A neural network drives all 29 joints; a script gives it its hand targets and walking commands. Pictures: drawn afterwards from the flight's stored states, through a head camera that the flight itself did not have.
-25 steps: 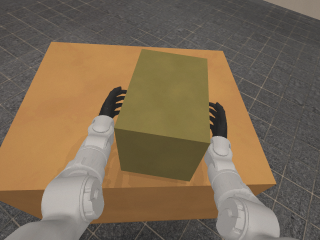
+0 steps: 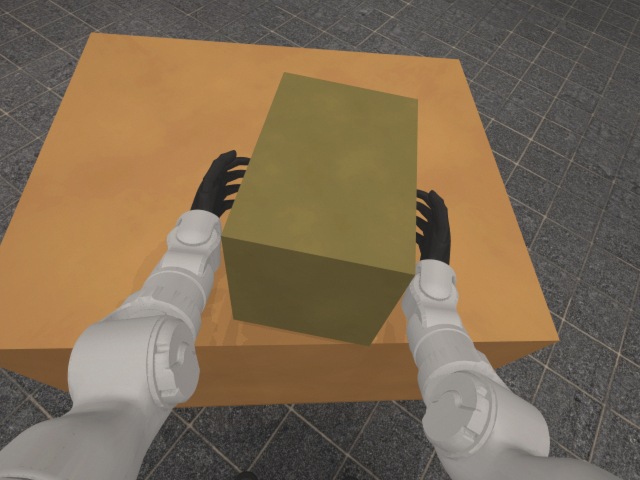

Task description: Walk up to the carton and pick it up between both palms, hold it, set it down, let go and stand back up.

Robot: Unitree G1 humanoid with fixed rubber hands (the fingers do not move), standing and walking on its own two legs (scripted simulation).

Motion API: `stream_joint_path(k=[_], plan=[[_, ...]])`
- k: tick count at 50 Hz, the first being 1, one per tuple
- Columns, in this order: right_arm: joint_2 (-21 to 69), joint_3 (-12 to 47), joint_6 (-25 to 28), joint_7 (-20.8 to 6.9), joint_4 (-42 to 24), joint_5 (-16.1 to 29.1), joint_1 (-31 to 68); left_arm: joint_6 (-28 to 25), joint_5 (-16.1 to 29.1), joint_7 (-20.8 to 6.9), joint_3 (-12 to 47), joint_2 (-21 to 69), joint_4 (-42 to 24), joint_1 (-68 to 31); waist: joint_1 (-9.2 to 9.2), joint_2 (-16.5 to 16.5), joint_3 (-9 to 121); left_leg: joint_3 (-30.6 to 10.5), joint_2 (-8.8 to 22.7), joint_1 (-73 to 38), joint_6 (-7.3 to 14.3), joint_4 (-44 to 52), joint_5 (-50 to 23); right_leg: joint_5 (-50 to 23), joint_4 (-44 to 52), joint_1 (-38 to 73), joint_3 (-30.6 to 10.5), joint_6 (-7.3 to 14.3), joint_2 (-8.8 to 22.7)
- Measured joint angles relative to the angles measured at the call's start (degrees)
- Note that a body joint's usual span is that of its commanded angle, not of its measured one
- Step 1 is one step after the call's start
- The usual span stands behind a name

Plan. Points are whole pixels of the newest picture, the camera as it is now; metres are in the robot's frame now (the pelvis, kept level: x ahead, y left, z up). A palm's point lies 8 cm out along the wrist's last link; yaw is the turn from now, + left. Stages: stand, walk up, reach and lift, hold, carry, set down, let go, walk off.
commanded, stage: set down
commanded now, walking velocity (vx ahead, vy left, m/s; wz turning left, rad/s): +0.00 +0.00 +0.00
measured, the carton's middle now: (326, 208) +0.48 -0.02 -0.02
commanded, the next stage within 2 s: none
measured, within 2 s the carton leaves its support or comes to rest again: rests again in 0.46 s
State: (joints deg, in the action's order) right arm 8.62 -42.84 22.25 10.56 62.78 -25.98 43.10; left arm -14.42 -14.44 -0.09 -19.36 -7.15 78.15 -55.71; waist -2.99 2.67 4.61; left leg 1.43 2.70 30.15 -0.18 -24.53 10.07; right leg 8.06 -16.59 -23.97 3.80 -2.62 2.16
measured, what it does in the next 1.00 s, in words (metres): stands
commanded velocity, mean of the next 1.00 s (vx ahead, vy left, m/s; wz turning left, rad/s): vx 0.00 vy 0.00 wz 0.00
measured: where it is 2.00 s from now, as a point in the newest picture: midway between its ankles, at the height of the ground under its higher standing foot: outside the picture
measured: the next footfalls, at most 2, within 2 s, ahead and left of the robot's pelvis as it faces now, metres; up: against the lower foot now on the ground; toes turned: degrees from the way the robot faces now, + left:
none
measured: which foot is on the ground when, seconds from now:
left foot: down 0.00-1.00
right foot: down 0.00-1.00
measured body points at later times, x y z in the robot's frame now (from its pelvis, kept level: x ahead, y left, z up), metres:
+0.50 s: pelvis +0.01 +0.00 +0.00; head +0.12 +0.04 +0.43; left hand +0.48 +0.14 +0.01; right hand +0.41 -0.16 +0.01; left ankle +0.00 +0.11 -0.74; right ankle -0.02 -0.15 -0.74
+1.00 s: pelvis +0.00 -0.01 +0.00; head +0.13 +0.03 +0.42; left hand +0.47 +0.14 +0.00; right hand +0.41 -0.16 +0.00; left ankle +0.00 +0.11 -0.74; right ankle -0.02 -0.15 -0.74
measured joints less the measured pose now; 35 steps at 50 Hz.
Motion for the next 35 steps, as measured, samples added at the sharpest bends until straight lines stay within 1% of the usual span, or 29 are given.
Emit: stream_joint_path(k=[9,16,20,27,35], plan=[[1.1,-3.1,-1.1,-0.3,-0.9,-1.5,2.5,-1.1,-1.8,-0.5,-3.0,-1.8,4.9,-4.3,-0.62,-0.1,-0.3,0.4,0.2,1.3,-0.1,0.3,-0.7,0.0,-1.1,-2.1,-0.2,0.3,-0.1],[2.5,-4.2,-1.8,-0.4,-3.2,-3.3,2.6,-2.0,-2.6,-1.3,-4.8,-2.5,5.9,-4.8,-0.8,-0.3,0.2,0.5,0.1,2.1,-0.1,0.1,-0.4,0.6,-1.9,-3.1,-0.1,0.2,0.2],[2.8,-4.3,-1.3,-0.2,-3.3,-3.8,2.4,-2.6,-2.9,-1.7,-5.4,-2.4,5.4,-4.3,-1.28,-0.3,0.1,0.2,-0.1,2.3,0.0,-0.6,0.2,1.2,-2.2,-3.0,0.4,0.1,0.3],[2.8,-4.3,0.7,-0.3,-2.3,-3.1,1.9,-3.5,-4.5,-2.4,-6.3,-2.1,3.6,-3.3,-1.2,0.5,-0.7,0.3,0.0,1.6,0.0,-0.7,0.8,1.3,-1.5,-1.9,0.6,0.0,0.3],[2.0,-4.8,2.7,-0.3,-0.5,-2.7,2.7,-3.6,-5.5,-2.0,-5.8,-1.4,1.2,-2.8,-0.81,0.7,-0.9,0.2,0.5,2.8,-0.2,-1.4,1.1,1.1,-1.4,-2.6,1.0,0.2,-0.1]])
